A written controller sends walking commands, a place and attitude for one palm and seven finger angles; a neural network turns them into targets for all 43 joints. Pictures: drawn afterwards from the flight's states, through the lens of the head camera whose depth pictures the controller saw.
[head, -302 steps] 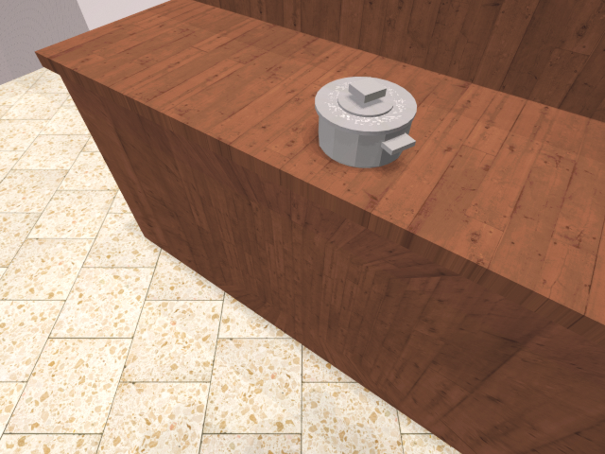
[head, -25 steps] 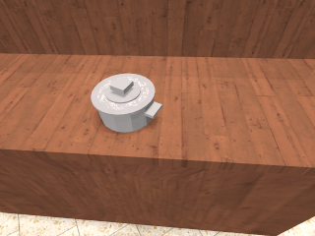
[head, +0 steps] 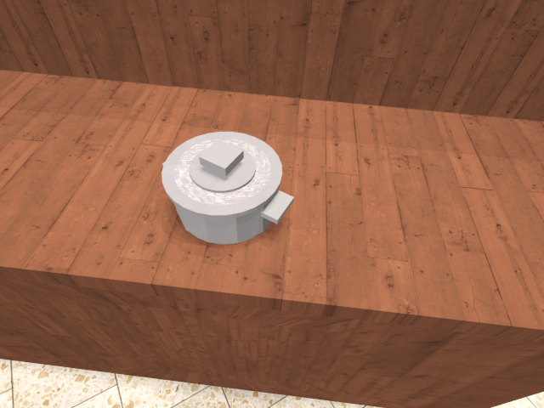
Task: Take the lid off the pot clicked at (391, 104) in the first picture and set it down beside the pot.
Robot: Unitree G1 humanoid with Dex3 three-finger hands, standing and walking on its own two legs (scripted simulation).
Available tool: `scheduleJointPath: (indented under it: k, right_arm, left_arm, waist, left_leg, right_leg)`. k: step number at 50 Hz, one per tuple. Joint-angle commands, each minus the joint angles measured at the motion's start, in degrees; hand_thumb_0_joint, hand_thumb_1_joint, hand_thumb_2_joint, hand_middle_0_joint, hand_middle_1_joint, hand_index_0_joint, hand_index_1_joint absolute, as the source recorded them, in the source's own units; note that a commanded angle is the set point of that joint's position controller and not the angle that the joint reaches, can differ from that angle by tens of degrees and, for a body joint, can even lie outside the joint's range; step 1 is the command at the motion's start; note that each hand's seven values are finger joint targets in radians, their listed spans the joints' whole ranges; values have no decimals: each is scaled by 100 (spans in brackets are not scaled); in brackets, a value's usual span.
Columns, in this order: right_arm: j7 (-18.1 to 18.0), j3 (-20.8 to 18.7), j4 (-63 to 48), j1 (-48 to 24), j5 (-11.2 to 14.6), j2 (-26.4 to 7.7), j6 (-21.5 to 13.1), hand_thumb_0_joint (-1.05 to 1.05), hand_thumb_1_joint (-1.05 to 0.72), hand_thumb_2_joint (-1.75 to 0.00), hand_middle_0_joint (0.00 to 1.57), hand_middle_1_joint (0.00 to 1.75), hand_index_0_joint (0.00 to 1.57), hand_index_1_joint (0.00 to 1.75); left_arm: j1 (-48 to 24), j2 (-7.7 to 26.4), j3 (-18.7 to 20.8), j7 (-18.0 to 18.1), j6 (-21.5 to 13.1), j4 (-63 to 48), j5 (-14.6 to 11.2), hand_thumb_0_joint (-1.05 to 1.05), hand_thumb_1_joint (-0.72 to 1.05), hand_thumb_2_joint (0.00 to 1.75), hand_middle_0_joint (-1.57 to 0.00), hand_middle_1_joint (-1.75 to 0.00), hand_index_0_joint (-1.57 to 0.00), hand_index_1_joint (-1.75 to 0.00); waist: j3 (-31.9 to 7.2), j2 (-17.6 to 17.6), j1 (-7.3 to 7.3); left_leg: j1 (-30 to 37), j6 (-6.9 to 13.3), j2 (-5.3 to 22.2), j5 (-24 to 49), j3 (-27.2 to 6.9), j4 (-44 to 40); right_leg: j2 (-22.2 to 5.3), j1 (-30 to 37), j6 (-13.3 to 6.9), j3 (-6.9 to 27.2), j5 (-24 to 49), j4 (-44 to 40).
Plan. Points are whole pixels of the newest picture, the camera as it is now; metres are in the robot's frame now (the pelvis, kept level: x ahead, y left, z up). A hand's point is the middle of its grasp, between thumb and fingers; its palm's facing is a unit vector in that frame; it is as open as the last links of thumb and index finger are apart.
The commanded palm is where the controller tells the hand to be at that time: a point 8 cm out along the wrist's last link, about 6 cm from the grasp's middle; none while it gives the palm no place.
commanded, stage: come to a stop and stand still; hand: left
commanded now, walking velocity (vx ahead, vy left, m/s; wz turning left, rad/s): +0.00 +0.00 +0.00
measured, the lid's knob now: (221, 157) +0.43 +0.11 +0.14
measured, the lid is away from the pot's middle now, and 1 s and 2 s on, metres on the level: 0.00 0.00 0.00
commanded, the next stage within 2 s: look again from close up in 0.06 s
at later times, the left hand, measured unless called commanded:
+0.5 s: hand out of the picture +0.01 +0.19 -0.18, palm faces +0.00 -0.98 -0.18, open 7.4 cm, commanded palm none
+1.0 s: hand out of the picture -0.01 +0.20 -0.18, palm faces +0.00 -0.99 -0.15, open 7.4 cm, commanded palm none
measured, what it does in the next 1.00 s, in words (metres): stands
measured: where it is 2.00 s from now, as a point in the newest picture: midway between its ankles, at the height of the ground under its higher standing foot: outside the picture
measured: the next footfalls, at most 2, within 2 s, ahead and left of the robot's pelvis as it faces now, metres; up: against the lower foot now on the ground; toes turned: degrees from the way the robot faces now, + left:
none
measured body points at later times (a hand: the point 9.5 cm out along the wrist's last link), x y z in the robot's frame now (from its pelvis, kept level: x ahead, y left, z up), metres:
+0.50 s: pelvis +0.01 +0.02 +0.00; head +0.03 +0.04 +0.45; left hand +0.01 +0.25 -0.16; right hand +0.03 -0.21 -0.15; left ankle -0.01 +0.12 -0.74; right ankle -0.05 -0.10 -0.74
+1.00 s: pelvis +0.00 +0.04 +0.00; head +0.03 +0.06 +0.45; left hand -0.01 +0.25 -0.17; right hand -0.01 -0.18 -0.15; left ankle -0.01 +0.12 -0.74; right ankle -0.05 -0.10 -0.74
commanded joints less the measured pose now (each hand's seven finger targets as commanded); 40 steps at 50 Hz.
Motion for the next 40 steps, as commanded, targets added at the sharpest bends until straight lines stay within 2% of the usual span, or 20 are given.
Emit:
scheduleJointPath:
  k: [1,14,17,18,22,23,27,28,32,33,37,38,40]
  right_arm:
    - [-39,-94,-174,303,5,-592,-88,0,-90,-90,20,30,20,30]
    - [-35,-94,-64,269,14,-619,-112,0,-90,-90,20,30,20,30]
    - [-37,-76,17,312,14,-578,-115,0,-90,-90,20,30,20,30]
    - [-37,-86,26,326,12,-586,-120,0,-90,-90,20,30,20,30]
    - [-39,-77,102,390,15,-563,-116,0,-90,-90,20,30,20,30]
    - [-36,-80,131,393,15,-575,-124,0,-90,-90,20,30,20,30]
    - [-39,-70,201,478,20,-536,-120,0,-90,-90,20,30,20,30]
    - [-36,-76,223,477,18,-537,-124,0,-90,-90,20,30,20,30]
    - [-39,-70,272,562,21,-498,-127,0,-90,-90,20,30,20,30]
    - [-38,-73,290,539,17,-501,-129,0,-90,-90,20,30,20,30]
    - [-42,-78,327,630,17,-461,-131,0,-90,-90,20,30,20,30]
    - [-37,-85,348,626,20,-455,-135,0,-90,-90,20,30,20,30]
    - [-38,-88,343,631,20,-452,-131,0,-90,-90,20,30,20,30]
  left_arm:
    - [394,617,110,33,-82,-200,-16,0,90,90,-20,-30,-20,-30]
    - [558,574,77,33,-82,-114,-26,0,90,90,-20,-30,-20,-30]
    - [584,547,64,37,-90,-63,-24,0,90,90,-20,-30,-20,-30]
    - [591,578,74,35,-86,-75,-29,0,90,90,-20,-30,-20,-30]
    - [592,505,48,43,-82,0,-28,0,90,90,-20,-30,-20,-30]
    - [602,547,52,38,-77,2,-33,0,90,90,-20,-30,-20,-30]
    - [614,471,33,50,-84,57,-32,0,90,90,-20,-30,-20,-30]
    - [638,497,37,47,-77,55,-36,0,90,90,-20,-30,-20,-30]
    - [649,422,23,53,-75,106,-32,0,90,90,-20,-30,-20,-30]
    - [664,441,29,50,-69,109,-37,0,90,90,-20,-30,-20,-30]
    - [680,361,17,56,-72,154,-31,0,90,90,-20,-30,-20,-30]
    - [681,394,22,54,-69,145,-31,0,90,90,-20,-30,-20,-30]
    - [711,332,13,56,-67,179,-25,0,90,90,-20,-30,-20,-30]
  waist:
    - [-67,156,-20]
    - [-121,72,18]
    - [-57,191,23]
    - [-99,25,34]
    - [10,166,20]
    - [-8,81,47]
    - [49,146,28]
    - [64,26,54]
    - [58,217,32]
    - [130,63,64]
    - [91,221,33]
    - [119,63,50]
    - [122,163,37]
  left_leg:
    - [436,129,540,1722,-525,-348]
    - [605,192,553,1910,-576,-464]
    - [608,202,544,1965,-588,-532]
    - [606,212,559,1976,-602,-496]
    - [596,222,548,1920,-605,-592]
    - [552,230,554,1918,-609,-557]
    - [541,233,542,1861,-608,-624]
    - [493,244,548,1807,-625,-588]
    - [513,259,535,1775,-625,-661]
    - [443,272,547,1704,-644,-617]
    - [497,275,535,1668,-639,-673]
    - [419,285,547,1626,-647,-646]
    - [458,283,535,1566,-635,-664]
  right_leg:
    - [-817,-237,-14,677,2192,-429]
    - [-829,-107,15,629,2078,-558]
    - [-845,-121,11,618,2063,-574]
    - [-820,-47,16,598,2092,-586]
    - [-831,-129,5,601,1902,-600]
    - [-818,-63,17,580,1897,-617]
    - [-832,-111,3,590,1838,-624]
    - [-818,-70,17,576,1799,-658]
    - [-816,-124,7,568,1606,-641]
    - [-804,-117,19,548,1572,-679]
    - [-808,-185,11,560,1460,-646]
    - [-794,-143,21,532,1445,-672]
    - [-811,-212,21,546,1404,-657]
